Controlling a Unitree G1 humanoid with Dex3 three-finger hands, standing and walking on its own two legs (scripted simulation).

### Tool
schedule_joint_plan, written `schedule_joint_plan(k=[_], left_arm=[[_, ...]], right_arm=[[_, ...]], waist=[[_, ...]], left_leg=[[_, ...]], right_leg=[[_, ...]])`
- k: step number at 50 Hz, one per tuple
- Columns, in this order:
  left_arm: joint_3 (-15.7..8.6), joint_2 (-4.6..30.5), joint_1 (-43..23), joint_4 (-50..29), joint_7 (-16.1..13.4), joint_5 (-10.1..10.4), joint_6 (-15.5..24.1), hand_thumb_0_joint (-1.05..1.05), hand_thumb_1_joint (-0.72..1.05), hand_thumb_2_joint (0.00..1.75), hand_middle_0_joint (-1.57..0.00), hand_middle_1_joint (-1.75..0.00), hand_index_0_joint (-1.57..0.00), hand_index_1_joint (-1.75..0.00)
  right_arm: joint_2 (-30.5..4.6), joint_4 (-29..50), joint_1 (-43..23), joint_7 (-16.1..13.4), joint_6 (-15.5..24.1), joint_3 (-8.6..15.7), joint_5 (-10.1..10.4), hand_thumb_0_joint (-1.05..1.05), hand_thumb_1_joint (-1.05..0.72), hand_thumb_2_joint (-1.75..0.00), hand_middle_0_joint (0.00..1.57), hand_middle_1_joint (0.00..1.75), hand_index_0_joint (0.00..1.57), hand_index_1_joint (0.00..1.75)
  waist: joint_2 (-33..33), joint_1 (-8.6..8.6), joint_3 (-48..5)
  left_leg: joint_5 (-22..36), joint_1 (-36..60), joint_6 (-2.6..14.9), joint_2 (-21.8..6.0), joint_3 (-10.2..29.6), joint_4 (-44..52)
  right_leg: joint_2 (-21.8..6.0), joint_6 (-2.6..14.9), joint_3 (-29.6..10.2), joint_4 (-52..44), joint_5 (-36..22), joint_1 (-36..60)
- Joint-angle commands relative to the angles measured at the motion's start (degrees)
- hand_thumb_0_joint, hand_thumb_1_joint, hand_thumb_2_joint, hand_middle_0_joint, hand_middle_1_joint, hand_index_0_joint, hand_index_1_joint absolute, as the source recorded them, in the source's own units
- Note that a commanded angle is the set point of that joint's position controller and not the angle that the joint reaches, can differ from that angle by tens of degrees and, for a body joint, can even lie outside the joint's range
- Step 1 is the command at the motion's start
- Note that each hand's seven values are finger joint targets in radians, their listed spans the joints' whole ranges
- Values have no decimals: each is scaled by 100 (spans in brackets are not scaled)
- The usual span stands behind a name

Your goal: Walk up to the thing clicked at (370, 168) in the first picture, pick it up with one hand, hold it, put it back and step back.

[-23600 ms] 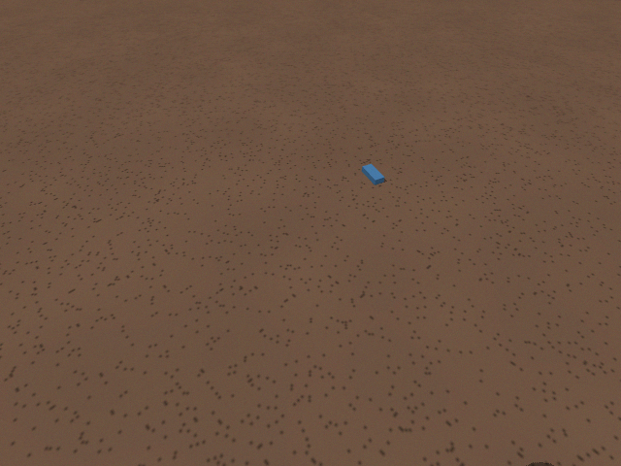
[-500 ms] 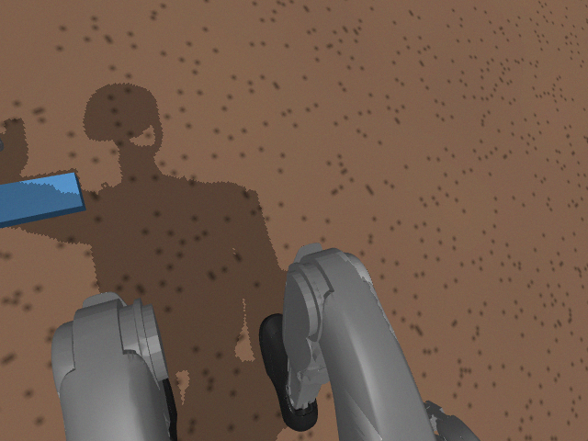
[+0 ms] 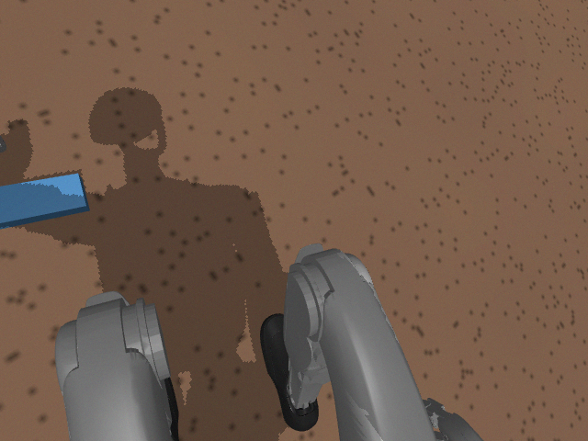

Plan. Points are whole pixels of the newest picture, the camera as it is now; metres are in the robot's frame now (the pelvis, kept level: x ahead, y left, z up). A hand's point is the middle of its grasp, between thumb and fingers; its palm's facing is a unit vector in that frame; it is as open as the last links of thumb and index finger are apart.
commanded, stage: rise first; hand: left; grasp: from above
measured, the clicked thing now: (38, 200) +0.49 +0.28 -0.30
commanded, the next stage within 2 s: approach in 0.24 s
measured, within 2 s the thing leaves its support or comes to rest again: neither
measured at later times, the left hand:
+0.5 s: hand out of the picture +0.45 +0.31 -0.18, palm faces -0.46 -0.03 -0.89, open 13.8 cm
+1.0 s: hand (2, 183) +0.48 +0.29 -0.19, palm faces -0.47 -0.05 -0.88, open 13.8 cm
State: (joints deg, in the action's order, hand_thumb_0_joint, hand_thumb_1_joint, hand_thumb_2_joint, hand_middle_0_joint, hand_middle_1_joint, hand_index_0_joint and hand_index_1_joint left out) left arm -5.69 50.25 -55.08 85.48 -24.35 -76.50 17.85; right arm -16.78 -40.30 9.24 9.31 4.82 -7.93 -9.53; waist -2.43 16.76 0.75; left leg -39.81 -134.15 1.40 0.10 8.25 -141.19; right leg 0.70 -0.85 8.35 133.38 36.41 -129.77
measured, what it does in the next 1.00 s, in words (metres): stands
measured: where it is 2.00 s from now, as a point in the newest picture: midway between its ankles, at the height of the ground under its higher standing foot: (231, 418)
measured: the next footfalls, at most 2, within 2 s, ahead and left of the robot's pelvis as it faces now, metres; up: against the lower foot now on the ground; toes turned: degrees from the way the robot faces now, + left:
none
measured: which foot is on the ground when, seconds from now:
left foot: down 0.00-1.00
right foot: down 0.00-1.00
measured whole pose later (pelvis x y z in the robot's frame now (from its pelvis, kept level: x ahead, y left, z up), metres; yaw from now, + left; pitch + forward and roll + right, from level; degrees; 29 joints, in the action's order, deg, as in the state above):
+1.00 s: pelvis +0.00 +0.00 +0.00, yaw +0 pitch +33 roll -9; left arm -7.6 48.4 -57.4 85.9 -22.8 -72.9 10.7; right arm -17.8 -38.4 11.8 10.1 5.5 -9.3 -8.8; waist -0.4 19.7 3.2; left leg -40.1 -134.2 0.8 -0.5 8.0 -140.8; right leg 1.2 -0.2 8.0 133.5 36.0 -131.1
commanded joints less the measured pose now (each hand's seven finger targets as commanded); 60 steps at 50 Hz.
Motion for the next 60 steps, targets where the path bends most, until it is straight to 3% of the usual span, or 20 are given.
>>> schedule_joint_plan(k=[1,6,8,17,19,23,28,31,33,35,37,40,43,45,49,51,53,54,57,60], left_arm=[[-316,1562,-1721,-1047,-228,154,25,0,-49,100,-14,-89,-12,-91],[-44,1060,-1457,-731,-201,186,-39,0,-48,98,-15,-87,-13,-89],[-267,1492,-1741,-1151,-237,160,11,0,-48,99,-16,-85,-13,-88],[-127,1279,-1597,-785,-246,141,5,0,-51,102,-20,-80,-14,-85],[-165,1281,-1679,-841,-237,110,-8,0,-47,96,-14,-94,-13,-94],[407,526,-2150,-864,-181,155,-21,0,-49,97,-12,-97,-12,-97],[562,372,-2676,-635,-375,82,-152,0,-49,98,-12,-97,-12,-97],[352,710,-2749,-232,-515,-106,-320,0,-48,98,-14,-96,-14,-96],[422,541,-2473,307,-599,-65,-497,0,-49,99,-14,-95,-13,-96],[186,1015,-2754,-148,-646,-74,-577,0,-48,98,-14,-95,-13,-95],[17,1204,-2385,-120,-656,-65,-732,0,-49,98,-14,-94,-13,-95],[-105,1268,-2121,-127,-583,136,-882,0,-50,99,-13,-94,-12,-95],[-85,1302,-1790,-277,-338,299,-976,0,-48,96,-15,-93,-14,-93],[-337,1607,-1699,-593,-216,443,-917,0,-51,98,-12,-95,-11,-95],[-452,1601,-1886,-909,144,528,-612,0,-50,96,-12,-96,-12,-96],[-238,1234,-2146,-1158,314,527,-370,0,-50,97,-14,-94,-13,-95],[280,574,-2296,-1159,419,595,-138,0,-49,97,-14,-95,-13,-95],[202,836,-2286,-1204,413,546,-36,0,-49,98,-13,-97,-13,-98],[485,755,-2358,-1155,305,370,159,0,-49,99,-13,-98,-13,-98],[403,821,-2262,-726,-35,191,170,0,-49,99,-10,-99,-11,-99]], right_arm=[[-1617,59,1129,-99,17,570,8,0,-90,-90,20,30,20,30],[-1527,-64,1193,-65,6,571,24,0,-90,-90,20,30,20,30],[-1614,-24,1196,-93,-3,612,40,0,-90,-90,20,30,20,30],[-1511,-46,1145,-79,5,560,25,0,-90,-90,20,30,20,30],[-1565,19,1171,-71,11,613,25,0,-90,-90,20,30,20,30],[-1484,-152,1297,-80,35,575,24,0,-90,-90,20,30,20,30],[-1566,-185,1333,-125,72,545,3,0,-90,-89,20,30,20,30],[-1563,-166,1391,-98,122,442,-74,0,-90,-90,20,30,20,30],[-1544,-83,1310,-79,147,377,-54,0,-90,-90,20,30,20,30],[-1635,18,1343,-73,193,333,-43,0,-90,-90,20,30,20,30],[-1633,98,1298,-57,197,345,-10,0,-90,-90,20,30,20,30],[-1633,265,1213,-11,205,335,46,0,-90,-89,20,30,20,30],[-1595,228,1271,13,196,338,96,0,-90,-90,20,30,20,30],[-1671,322,1225,-10,164,392,121,0,-90,-90,20,30,20,30],[-1702,198,1462,-60,54,510,71,0,-91,-90,20,30,20,30],[-1724,179,1579,-98,22,553,16,0,-90,-90,20,30,20,30],[-1657,117,1551,-103,23,518,6,0,-91,-90,20,30,20,30],[-1730,36,1670,-122,9,540,-2,0,-91,-90,20,30,20,30],[-1644,-7,1579,-126,-31,501,-33,0,-90,-90,20,30,20,30],[-1679,14,1395,-121,-43,420,-65,0,-90,-90,20,30,20,30]], waist=[[2230,-2,-3833],[2218,56,-3738],[2323,-12,-3958],[2150,-37,-3919],[2147,47,-3871],[2211,312,-3737],[2336,453,-3724],[2255,487,-3603],[2154,446,-3458],[2293,399,-3580],[2484,187,-3955],[2132,184,-4046],[2063,131,-3996],[1870,45,-4203],[1846,273,-3928],[1824,450,-3755],[1850,611,-3690],[1883,607,-3645],[2116,398,-3701],[2303,358,-3620]], left_leg=[[954,3097,-1,48,-312,1617],[1063,3044,4,69,-365,1597],[1188,3206,-15,53,-304,1611],[1007,2967,29,83,-411,1565],[1053,2946,27,82,-407,1578],[889,3038,15,60,-376,1587],[894,3192,-45,31,-238,1684],[1077,2965,1,66,-385,1480],[931,2775,26,82,-430,1541],[876,2806,40,88,-436,1579],[1119,2991,15,82,-475,1605],[1141,2559,111,89,-537,1518],[1227,2443,143,84,-588,1443],[1347,2353,154,80,-582,1384],[1121,2234,100,68,-504,1293],[1007,2307,73,59,-464,1225],[892,2481,38,37,-381,1214],[945,2608,31,27,-355,1232],[799,2823,-30,46,-349,1330],[943,3050,-78,41,-245,1445]], right_leg=[[203,291,266,-1194,-936,1720],[201,283,245,-1191,-1054,1729],[189,293,259,-1150,-1134,1730],[223,294,200,-1242,-1012,1872],[211,296,215,-1225,-1055,1859],[228,300,234,-1276,-964,1640],[232,315,338,-1183,-991,1363],[240,309,277,-1150,-1198,1544],[244,311,246,-1219,-1067,1569],[229,318,234,-1217,-1009,1640],[218,327,203,-1150,-1200,1867],[262,278,136,-1207,-1297,2296],[260,239,60,-1232,-1398,2519],[242,229,39,-1269,-1514,2817],[226,285,53,-1350,-1201,2665],[218,299,100,-1450,-1028,2442],[242,305,193,-1474,-912,2188],[240,285,237,-1474,-948,2153],[248,312,279,-1419,-760,2030],[260,337,412,-1212,-881,1712]])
